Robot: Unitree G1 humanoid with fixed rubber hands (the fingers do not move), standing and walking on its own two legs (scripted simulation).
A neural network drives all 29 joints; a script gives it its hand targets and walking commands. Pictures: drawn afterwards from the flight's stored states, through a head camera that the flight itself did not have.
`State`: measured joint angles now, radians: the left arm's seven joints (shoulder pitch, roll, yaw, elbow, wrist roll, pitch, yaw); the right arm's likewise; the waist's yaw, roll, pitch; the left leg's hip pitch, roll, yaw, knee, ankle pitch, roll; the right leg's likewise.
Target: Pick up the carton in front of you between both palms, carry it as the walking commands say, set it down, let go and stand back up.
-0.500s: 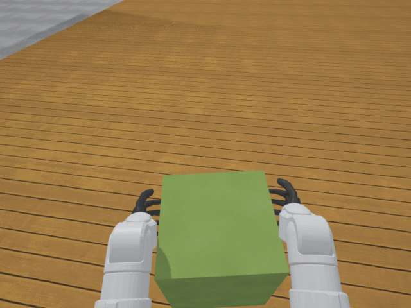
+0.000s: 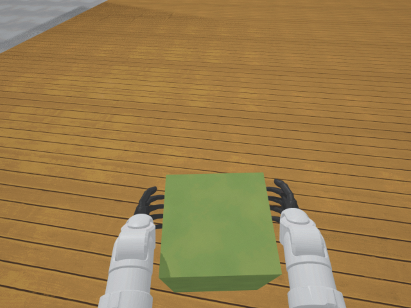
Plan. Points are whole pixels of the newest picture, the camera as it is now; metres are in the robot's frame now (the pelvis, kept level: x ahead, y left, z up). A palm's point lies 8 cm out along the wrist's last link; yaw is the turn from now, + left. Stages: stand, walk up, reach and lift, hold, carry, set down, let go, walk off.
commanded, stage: carry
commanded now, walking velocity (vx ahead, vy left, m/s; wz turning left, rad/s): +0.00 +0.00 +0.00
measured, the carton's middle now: (215, 237) +0.31 +0.00 -0.06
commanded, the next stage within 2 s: hold in 0.40 s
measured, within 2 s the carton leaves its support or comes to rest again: neither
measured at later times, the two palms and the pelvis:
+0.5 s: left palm (134, 226) +0.28 +0.16 +0.04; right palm (284, 216) +0.30 -0.14 +0.05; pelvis +0.00 +0.01 +0.01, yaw +3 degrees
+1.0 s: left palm (133, 229) +0.30 +0.17 +0.00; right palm (265, 202) +0.35 -0.12 +0.02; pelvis -0.01 -0.04 +0.00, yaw +11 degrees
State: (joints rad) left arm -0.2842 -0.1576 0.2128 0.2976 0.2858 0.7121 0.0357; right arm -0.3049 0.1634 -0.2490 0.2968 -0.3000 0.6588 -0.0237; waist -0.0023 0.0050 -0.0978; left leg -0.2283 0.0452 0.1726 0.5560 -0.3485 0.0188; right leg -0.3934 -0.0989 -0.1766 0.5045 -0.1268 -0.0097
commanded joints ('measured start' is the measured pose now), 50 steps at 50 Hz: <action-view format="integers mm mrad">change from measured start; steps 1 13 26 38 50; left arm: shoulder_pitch -542 -500 -434 -686 -733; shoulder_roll -921 -902 -883 -870 -561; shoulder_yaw -521 -576 -506 -451 12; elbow -110 -187 -140 30 393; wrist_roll -272 -307 -247 -236 80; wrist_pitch -90 -25 -80 -116 -341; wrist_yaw -254 -248 -231 -310 -299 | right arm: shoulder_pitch -396 -357 -337 -465 -546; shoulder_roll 949 928 905 977 816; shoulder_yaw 524 573 590 444 17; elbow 16 -65 -129 77 362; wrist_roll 245 283 277 188 -31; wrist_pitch -23 42 20 1 -211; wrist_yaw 251 246 258 255 140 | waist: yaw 2 -2 9 -42 -24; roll -8 -3 42 -11 -20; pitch -257 -239 -142 -26 -86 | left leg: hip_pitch -22 -35 69 -57 -376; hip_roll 113 113 -92 -108 -150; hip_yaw -112 -111 -293 -255 -231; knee -119 -113 -239 -263 -2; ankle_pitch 142 172 434 17 61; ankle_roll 10 9 3 15 41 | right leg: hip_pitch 197 185 486 486 246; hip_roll -79 -77 196 197 174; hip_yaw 101 94 235 222 258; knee -36 -25 -78 -120 37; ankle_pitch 122 134 264 -44 16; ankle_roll -1 2 6 16 40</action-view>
